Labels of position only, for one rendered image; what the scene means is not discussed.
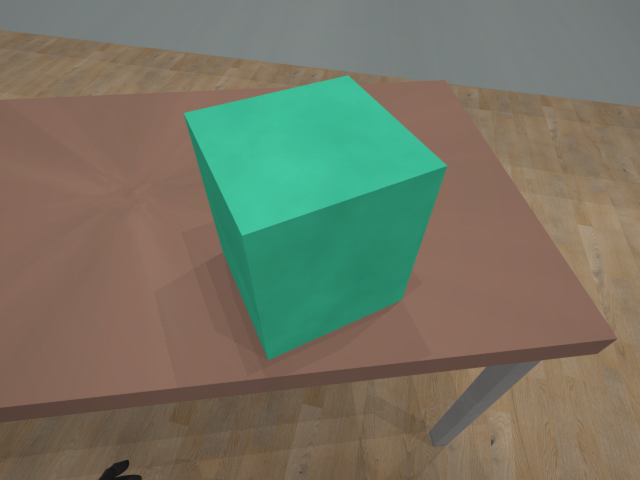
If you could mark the table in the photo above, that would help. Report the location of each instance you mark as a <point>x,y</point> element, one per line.
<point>115,292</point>

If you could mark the carton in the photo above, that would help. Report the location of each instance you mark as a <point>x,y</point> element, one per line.
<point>320,199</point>

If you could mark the robot left hand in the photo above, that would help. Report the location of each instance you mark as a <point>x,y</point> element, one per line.
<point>117,469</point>

